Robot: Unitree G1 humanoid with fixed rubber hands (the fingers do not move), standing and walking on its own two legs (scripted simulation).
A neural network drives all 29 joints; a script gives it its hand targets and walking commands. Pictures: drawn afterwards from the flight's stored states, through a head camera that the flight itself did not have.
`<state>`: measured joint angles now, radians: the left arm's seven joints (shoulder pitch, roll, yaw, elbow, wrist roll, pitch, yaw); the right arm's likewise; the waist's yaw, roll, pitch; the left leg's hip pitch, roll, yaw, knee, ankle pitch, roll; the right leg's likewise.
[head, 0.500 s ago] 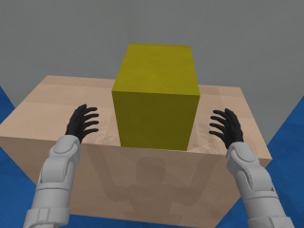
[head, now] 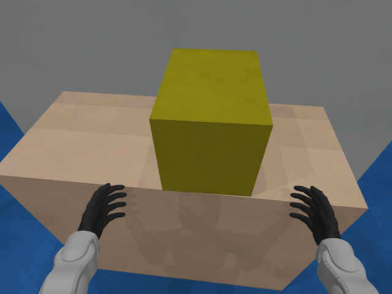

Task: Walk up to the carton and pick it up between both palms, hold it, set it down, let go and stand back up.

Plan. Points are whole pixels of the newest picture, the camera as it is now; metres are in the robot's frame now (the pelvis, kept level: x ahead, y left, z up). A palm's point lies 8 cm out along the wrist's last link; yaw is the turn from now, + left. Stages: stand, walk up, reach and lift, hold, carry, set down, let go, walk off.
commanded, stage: set down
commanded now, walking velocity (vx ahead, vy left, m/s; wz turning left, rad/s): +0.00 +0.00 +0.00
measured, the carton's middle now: (210, 119) +0.51 +0.01 +0.09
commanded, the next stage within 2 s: let go in 0.98 s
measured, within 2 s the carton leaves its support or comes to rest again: neither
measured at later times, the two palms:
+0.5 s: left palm (92, 263) +0.19 +0.23 -0.01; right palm (325, 263) +0.21 -0.22 -0.01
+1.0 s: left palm out of the picture +0.15 +0.22 -0.08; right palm out of the picture +0.17 -0.24 -0.07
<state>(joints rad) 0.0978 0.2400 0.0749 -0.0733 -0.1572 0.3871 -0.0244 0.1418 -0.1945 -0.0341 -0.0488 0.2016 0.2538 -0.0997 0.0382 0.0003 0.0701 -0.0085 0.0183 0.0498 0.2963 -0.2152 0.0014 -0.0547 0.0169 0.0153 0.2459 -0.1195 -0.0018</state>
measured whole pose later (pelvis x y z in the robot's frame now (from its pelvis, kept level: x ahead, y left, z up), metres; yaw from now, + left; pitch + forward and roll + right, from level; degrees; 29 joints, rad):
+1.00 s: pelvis +0.00 -0.02 -0.01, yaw +1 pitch -4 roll +0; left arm 0.19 0.23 0.00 0.46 -0.03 0.13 0.01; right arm 0.18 -0.18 -0.05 0.60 0.00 -0.12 0.01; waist 0.03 -0.01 0.11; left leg -0.05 0.03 0.03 0.38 -0.25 -0.01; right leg -0.11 0.02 -0.01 0.37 -0.18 -0.02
